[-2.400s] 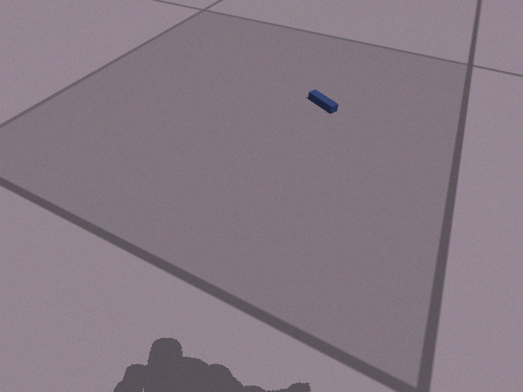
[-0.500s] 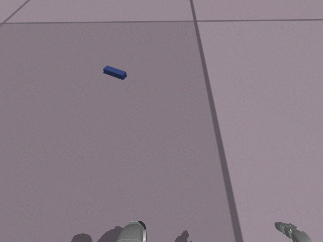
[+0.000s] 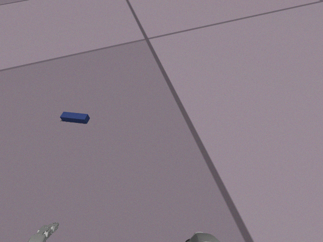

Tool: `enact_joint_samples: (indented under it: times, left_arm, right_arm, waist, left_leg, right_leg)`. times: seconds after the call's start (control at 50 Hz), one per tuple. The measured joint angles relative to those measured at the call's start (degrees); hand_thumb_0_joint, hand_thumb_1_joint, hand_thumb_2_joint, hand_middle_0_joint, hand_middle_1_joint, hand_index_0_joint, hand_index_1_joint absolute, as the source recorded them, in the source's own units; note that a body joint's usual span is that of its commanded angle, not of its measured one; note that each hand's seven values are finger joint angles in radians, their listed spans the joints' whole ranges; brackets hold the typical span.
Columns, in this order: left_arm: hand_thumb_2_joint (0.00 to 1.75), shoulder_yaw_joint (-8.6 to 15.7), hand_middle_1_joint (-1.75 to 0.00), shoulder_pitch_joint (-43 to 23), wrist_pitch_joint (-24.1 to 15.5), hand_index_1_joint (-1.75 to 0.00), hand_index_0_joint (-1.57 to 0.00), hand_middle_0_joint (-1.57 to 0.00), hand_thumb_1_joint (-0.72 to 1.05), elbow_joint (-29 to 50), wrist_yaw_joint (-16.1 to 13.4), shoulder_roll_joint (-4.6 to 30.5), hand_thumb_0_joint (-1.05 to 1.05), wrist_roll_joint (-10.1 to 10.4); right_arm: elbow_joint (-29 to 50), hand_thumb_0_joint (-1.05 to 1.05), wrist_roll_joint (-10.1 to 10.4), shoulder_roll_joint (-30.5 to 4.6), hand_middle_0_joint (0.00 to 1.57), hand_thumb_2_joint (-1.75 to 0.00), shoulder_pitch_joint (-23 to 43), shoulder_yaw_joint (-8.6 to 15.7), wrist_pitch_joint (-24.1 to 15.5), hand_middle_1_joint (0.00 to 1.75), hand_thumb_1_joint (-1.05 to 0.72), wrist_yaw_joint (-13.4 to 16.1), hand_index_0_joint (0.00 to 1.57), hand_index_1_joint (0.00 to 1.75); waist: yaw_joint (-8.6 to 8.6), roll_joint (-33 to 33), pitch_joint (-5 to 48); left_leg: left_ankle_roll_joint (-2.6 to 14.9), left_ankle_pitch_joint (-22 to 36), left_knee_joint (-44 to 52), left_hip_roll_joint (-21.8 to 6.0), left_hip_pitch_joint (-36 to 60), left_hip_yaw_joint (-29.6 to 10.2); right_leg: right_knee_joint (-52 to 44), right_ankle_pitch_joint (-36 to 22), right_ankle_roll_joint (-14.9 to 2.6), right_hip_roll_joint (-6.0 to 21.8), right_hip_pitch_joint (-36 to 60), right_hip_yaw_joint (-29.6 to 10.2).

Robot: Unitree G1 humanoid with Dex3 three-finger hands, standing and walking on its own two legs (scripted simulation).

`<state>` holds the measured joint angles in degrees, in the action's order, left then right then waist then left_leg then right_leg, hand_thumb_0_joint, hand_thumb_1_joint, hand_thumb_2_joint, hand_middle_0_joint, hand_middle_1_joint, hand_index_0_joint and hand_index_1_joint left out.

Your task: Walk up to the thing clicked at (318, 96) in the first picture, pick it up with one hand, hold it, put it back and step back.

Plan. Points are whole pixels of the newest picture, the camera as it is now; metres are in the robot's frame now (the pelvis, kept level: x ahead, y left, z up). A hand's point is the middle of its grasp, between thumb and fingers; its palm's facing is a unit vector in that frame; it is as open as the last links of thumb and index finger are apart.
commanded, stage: walk up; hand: left
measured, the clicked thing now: (75, 117) +1.24 +0.69 -0.72
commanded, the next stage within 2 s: none
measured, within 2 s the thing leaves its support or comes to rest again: neither
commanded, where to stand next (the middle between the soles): +0.77 +0.48 m, yaw -16 degrees
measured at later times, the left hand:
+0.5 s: hand (9, 231) +0.24 +0.46 -0.14, palm faces -0.10 -0.86 -0.51, open 7.4 cm
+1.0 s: hand (26, 141) +0.53 +0.48 -0.10, palm faces -0.13 -0.83 -0.54, open 7.4 cm
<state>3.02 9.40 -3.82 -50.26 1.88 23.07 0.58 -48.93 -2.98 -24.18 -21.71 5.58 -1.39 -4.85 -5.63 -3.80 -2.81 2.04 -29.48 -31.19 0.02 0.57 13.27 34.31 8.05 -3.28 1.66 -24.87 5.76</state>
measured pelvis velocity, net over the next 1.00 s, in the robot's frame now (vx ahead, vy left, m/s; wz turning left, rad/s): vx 0.38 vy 0.21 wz -0.18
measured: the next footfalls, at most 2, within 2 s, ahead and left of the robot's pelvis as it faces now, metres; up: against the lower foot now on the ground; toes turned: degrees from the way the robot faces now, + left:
left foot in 0.44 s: +0.35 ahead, +0.26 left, +0.00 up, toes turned +1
right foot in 0.88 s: +0.46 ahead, +0.08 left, +0.00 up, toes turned -16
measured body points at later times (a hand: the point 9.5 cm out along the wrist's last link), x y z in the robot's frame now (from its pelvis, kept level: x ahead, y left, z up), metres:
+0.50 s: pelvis +0.21 +0.14 -0.01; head +0.24 +0.14 +0.44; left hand +0.24 +0.50 -0.11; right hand +0.33 -0.21 -0.09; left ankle +0.31 +0.26 -0.72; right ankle +0.12 -0.07 -0.69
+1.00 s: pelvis +0.38 +0.21 +0.00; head +0.39 +0.17 +0.45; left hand +0.54 +0.53 -0.07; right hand +0.37 -0.10 -0.15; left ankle +0.36 +0.32 -0.66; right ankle +0.43 +0.09 -0.72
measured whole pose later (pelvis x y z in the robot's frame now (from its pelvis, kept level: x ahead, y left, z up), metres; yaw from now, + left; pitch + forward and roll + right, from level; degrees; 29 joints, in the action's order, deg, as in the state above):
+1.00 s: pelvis +0.38 +0.21 +0.00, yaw -10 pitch -3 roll -1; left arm 2.7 14.1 -4.9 -49.0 -3.7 22.6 -0.1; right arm -47.4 -3.4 -23.4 -18.4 4.6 3.7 -4.9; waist -1.4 -7.3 -5.2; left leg -1.0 -28.2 -65.5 -0.4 -23.1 1.0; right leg 38.1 15.3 -3.0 0.8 -20.1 6.1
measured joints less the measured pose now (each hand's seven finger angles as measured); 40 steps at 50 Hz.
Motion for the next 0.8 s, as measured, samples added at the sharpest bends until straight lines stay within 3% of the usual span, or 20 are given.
enact_joint_samples:
  times: [0.04,0.08,0.12,0.18,0.26,0.36,0.44,0.48,0.52,0.58,0.64,0.72,0.8]
  left_arm:
    - [0.89,0.24,-0.30,-0.32,-0.61,-0.30,-0.20,-0.20,0.90,0.71,-0.73,-1.12,0.01,-0.47]
    - [0.89,-0.03,-0.30,0.41,-0.92,-0.30,-0.21,-0.20,0.90,1.64,-1.47,-1.46,0.01,-0.43]
    - [0.89,-0.29,-0.30,2.01,-1.08,-0.30,-0.21,-0.21,0.90,1.79,-2.20,-2.07,0.01,-0.06]
    - [0.89,-0.51,-0.30,5.37,-1.43,-0.30,-0.21,-0.21,0.90,0.77,-2.65,-2.43,0.01,0.18]
    - [0.89,-0.57,-0.30,9.77,-1.84,-0.30,-0.21,-0.21,0.90,-0.89,-2.64,-1.94,0.01,-0.53]
    - [0.89,-0.11,-0.30,13.15,-2.46,-0.30,-0.21,-0.21,0.90,-1.80,-2.58,0.14,0.01,-1.75]
    - [0.89,0.50,-0.30,14.49,-2.05,-0.30,-0.21,-0.21,0.89,-2.58,-2.95,2.95,0.01,-2.12]
    - [0.89,1.06,-0.30,13.29,-1.10,-0.30,-0.21,-0.21,0.90,-3.60,-3.66,4.60,0.01,-2.12]
    - [0.89,0.83,-0.30,11.92,-0.22,-0.30,-0.21,-0.21,0.90,-4.46,-4.55,4.58,0.01,-1.47]
    - [0.89,-0.02,-0.30,10.02,-0.12,-0.30,-0.20,-0.20,0.90,-5.06,-4.43,4.28,0.01,-0.69]
    - [0.89,-0.23,-0.30,8.67,-0.77,-0.30,-0.20,-0.20,0.90,-4.38,-3.66,3.95,0.01,-0.02]
    - [0.89,-0.46,-0.30,7.38,-0.64,-0.30,-0.20,-0.20,0.90,-3.55,-3.36,2.76,0.01,-0.08]
    - [0.89,-0.59,-0.30,6.22,-0.12,-0.30,-0.21,-0.20,0.90,-2.95,-3.30,0.90,0.01,-0.29]
  right_arm:
    - [-0.41,0.01,-0.01,0.65,0.21,-0.90,1.00,-0.31,0.92,0.30,-0.91,0.38,0.20,0.30]
    - [-0.13,0.01,0.07,1.68,0.21,-0.90,1.88,-1.39,1.68,0.30,-0.91,0.36,0.20,0.30]
    - [0.05,0.01,0.30,1.71,0.21,-0.90,3.49,-2.01,1.81,0.30,-0.91,0.26,0.20,0.30]
    - [1.53,0.01,0.89,0.89,0.21,-0.90,6.20,-1.91,1.44,0.30,-0.91,0.06,0.20,0.30]
    - [3.82,0.01,0.58,-0.93,0.21,-0.90,9.38,-0.53,1.83,0.30,-0.91,-0.86,0.20,0.30]
    - [4.00,0.01,-0.08,-2.89,0.20,-0.90,11.73,1.25,2.69,0.30,-0.91,-2.30,0.20,0.30]
    - [3.64,0.01,-0.34,-3.23,0.20,-0.90,12.14,2.14,2.23,0.30,-0.91,-2.85,0.20,0.30]
    - [3.68,0.01,-0.65,-1.76,0.20,-0.90,12.60,2.14,1.25,0.30,-0.91,-2.52,0.20,0.30]
    - [3.95,0.01,0.00,-0.74,0.20,-0.90,12.28,1.46,0.56,0.30,-0.91,-2.04,0.20,0.30]
    - [3.44,0.01,0.72,1.13,0.21,-0.90,10.74,0.59,0.99,0.30,-0.91,-1.36,0.20,0.30]
    - [2.92,0.01,1.03,2.00,0.21,-0.90,8.30,-0.32,0.65,0.30,-0.91,-0.82,0.20,0.30]
    - [2.33,0.01,0.57,1.51,0.21,-0.90,4.98,-0.39,0.66,0.30,-0.91,-0.29,0.20,0.30]
    - [2.21,0.01,-0.27,0.31,0.21,-0.90,2.66,0.08,1.53,0.30,-0.91,-0.10,0.20,0.30]
  waist:
    - [1.12,-2.09,-0.80]
    - [2.70,-1.48,-0.82]
    - [4.24,-1.58,-1.03]
    - [5.63,-2.12,-1.51]
    - [6.47,-2.71,-1.66]
    - [7.65,-2.76,-1.22]
    - [7.76,-1.22,-0.08]
    - [7.31,2.71,-1.44]
    - [6.46,2.99,-2.06]
    - [5.00,3.41,-2.00]
    - [3.64,4.27,-2.08]
    - [2.44,3.80,-2.19]
    - [1.27,1.70,-2.27]
  left_leg:
    - [-0.42,-1.52,-13.34,-1.97,-4.44,-4.11]
    - [-1.65,-1.23,-26.83,-0.43,-11.29,-9.38]
    - [-2.25,2.08,-34.93,-0.76,-17.80,-12.60]
    - [-2.16,7.78,-35.05,-3.60,-25.26,-15.76]
    - [-2.91,12.85,-27.71,-7.57,-31.90,-17.45]
    - [-3.17,17.73,-15.70,-10.04,-33.38,-16.16]
    - [-2.50,18.14,-8.44,-8.41,-28.77,-13.65]
    - [-2.97,15.79,-11.63,-5.55,-27.94,-10.70]
    - [-2.37,13.22,-13.22,-5.49,-26.91,-9.52]
    - [-1.25,13.18,-8.81,-4.91,-22.58,-7.65]
    - [-0.09,14.05,-3.01,-2.92,-17.78,-5.61]
    - [1.60,13.09,1.01,-0.49,-12.77,-3.27]
    - [2.57,10.28,1.57,1.10,-9.51,-1.44]
  right_leg:
    - [3.62,3.83,-0.15,-1.66,0.38,0.89]
    - [5.12,6.25,-0.35,-1.34,1.39,0.41]
    - [3.14,6.65,0.05,-1.41,4.19,-0.34]
    - [-1.00,6.46,1.37,-1.45,8.92,-1.70]
    - [-3.34,7.80,2.81,-0.81,12.67,-3.50]
    - [-2.85,11.48,4.78,0.75,14.85,-4.99]
    - [1.82,17.12,6.31,3.44,14.86,-6.21]
    - [11.55,19.37,3.87,6.36,11.89,-9.39]
    - [24.54,20.33,1.66,3.36,6.45,-11.05]
    - [33.26,16.07,0.31,0.99,-0.68,-8.19]
    - [30.62,11.47,0.70,0.61,-4.70,-6.48]
    - [21.31,10.11,1.96,0.75,-6.06,-4.88]
    - [11.95,8.50,1.98,1.14,-4.34,-1.97]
